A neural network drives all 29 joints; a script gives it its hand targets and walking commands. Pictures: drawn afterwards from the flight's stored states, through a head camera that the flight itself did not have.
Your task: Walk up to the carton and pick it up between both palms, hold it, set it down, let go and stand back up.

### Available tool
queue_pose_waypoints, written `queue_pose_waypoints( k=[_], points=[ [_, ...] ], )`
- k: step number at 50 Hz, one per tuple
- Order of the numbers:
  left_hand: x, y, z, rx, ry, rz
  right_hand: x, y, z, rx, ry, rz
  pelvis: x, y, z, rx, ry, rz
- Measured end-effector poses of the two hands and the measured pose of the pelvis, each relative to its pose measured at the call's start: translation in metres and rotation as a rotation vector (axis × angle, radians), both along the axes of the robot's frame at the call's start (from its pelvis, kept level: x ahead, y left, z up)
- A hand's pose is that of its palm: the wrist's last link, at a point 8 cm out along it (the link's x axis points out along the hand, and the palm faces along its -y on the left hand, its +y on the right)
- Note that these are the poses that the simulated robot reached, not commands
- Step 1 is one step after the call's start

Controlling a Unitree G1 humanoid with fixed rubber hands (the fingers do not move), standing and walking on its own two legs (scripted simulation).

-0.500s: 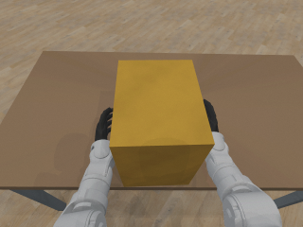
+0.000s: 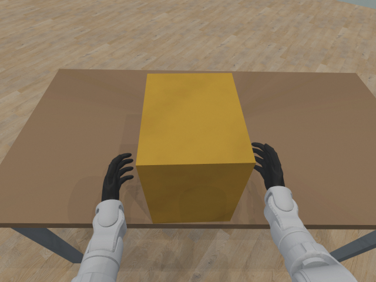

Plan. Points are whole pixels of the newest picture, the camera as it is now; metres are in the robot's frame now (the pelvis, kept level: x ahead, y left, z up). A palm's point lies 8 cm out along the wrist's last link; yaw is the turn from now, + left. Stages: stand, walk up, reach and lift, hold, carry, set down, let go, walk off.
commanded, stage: set down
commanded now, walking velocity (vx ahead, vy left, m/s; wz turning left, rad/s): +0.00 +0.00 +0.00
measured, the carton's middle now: (190, 151) +0.43 +0.02 +0.01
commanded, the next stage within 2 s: none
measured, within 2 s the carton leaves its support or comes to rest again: neither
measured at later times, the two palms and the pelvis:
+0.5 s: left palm (109, 216) +0.25 +0.18 +0.01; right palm (290, 217) +0.27 -0.19 +0.01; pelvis -0.02 +0.00 +0.00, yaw +0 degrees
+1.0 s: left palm (104, 240) +0.21 +0.18 +0.00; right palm (301, 248) +0.21 -0.20 +0.00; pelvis +0.00 +0.00 +0.00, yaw +0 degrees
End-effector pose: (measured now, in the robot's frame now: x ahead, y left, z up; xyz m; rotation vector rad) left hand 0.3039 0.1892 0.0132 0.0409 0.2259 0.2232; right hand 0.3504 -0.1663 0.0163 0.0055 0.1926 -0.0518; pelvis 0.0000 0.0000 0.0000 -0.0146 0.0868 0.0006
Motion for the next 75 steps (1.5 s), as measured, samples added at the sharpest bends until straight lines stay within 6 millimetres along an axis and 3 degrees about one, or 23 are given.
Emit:
queue_pose_waypoints(
  k=[10, 22, 33, 52, 75],
  points=[
    [-0.017, -0.008, 0.005, -0.014, -0.023, -0.011, -0.023, -0.007, 0.006, -0.019, 0.033, 0.019, -0.012, -0.004, 0.000, 0.006, -0.056, 0.000],
    [-0.045, -0.007, 0.001, -0.011, -0.021, -0.016, -0.077, -0.023, -0.010, -0.017, 0.065, -0.008, -0.014, -0.004, 0.000, 0.005, -0.114, 0.001],
    [-0.062, -0.005, -0.004, -0.006, -0.014, -0.013, -0.090, -0.025, -0.007, -0.013, 0.054, 0.008, -0.013, -0.004, 0.000, 0.006, -0.129, 0.002],
    [-0.100, -0.005, -0.012, -0.011, 0.007, -0.003, -0.145, -0.037, -0.020, -0.014, 0.089, -0.023, -0.004, -0.002, 0.000, 0.003, -0.173, 0.003],
    [-0.111, -0.004, -0.028, -0.019, 0.126, -0.015, -0.155, -0.034, -0.030, -0.065, 0.174, 0.009, -0.005, 0.000, 0.000, 0.003, -0.189, 0.005]
  ],
)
